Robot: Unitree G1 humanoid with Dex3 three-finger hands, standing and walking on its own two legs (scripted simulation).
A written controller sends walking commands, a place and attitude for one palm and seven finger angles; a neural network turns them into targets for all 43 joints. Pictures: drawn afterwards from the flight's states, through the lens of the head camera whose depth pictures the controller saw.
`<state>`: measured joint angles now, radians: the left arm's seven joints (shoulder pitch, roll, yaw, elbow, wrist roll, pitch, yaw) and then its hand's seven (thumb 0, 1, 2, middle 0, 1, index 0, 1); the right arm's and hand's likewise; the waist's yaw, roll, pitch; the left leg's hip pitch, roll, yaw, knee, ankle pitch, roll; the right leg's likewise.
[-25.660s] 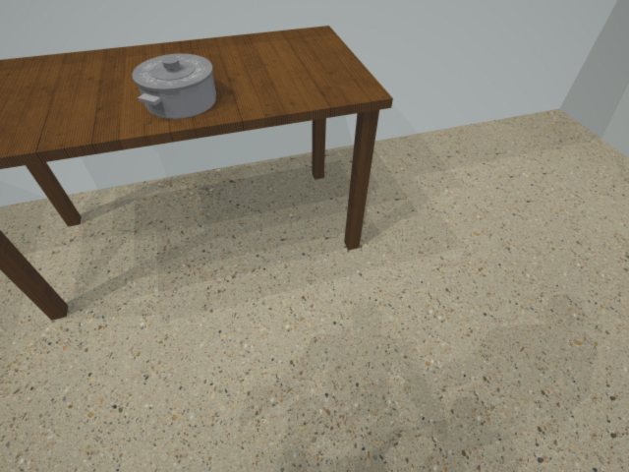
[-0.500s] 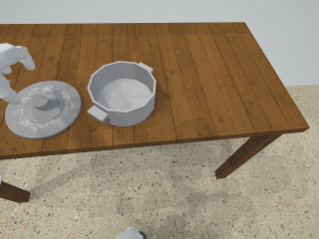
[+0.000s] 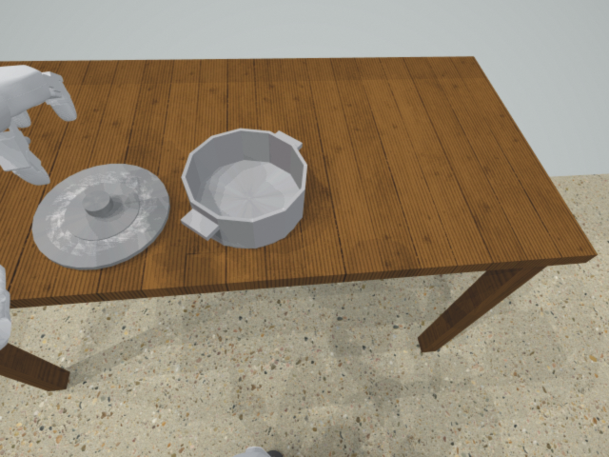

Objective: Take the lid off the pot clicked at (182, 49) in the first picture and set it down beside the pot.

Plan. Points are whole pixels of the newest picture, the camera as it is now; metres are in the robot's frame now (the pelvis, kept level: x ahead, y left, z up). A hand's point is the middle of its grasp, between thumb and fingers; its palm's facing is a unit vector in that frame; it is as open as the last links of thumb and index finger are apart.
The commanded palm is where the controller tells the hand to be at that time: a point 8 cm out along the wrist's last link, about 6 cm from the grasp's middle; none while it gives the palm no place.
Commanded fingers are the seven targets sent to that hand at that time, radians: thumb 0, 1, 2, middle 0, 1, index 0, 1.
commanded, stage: draw the hand back to the body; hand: left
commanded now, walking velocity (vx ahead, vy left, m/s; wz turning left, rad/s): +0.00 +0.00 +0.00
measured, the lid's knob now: (98, 203) +0.49 +0.32 -0.03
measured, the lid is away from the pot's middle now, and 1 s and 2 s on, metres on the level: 0.24 0.24 0.24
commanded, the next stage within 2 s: none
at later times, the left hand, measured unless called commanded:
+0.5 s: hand (28, 171) +0.42 +0.32 +0.13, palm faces -0.35 -0.10 -0.93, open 11.0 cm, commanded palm +0.40 +0.32 +0.19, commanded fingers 0.00 0.04 0.55 -0.31 -0.92 -0.31 -0.92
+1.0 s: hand (70, 155) +0.40 +0.24 +0.18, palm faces +0.45 -0.84 -0.30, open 10.0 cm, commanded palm +0.33 +0.28 +0.19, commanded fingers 0.00 0.47 0.72 -0.26 -0.61 -0.26 -0.61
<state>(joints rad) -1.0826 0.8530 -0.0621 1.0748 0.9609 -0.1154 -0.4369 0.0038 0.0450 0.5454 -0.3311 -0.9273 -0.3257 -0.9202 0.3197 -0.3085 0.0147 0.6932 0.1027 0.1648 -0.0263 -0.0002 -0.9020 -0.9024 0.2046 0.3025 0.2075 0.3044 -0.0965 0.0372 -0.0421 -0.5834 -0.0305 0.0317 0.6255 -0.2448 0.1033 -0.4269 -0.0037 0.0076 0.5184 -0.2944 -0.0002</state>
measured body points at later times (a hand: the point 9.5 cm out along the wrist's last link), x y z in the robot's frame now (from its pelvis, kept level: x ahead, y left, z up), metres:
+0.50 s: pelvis +0.00 -0.01 +0.01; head +0.07 -0.01 +0.45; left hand +0.44 +0.32 +0.18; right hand +0.09 -0.28 -0.12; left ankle +0.03 +0.05 -0.73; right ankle -0.03 -0.17 -0.72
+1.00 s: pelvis +0.04 -0.06 +0.01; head +0.05 -0.07 +0.46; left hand +0.37 +0.28 +0.20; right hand +0.16 -0.33 -0.09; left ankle +0.03 +0.05 -0.73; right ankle -0.03 -0.17 -0.73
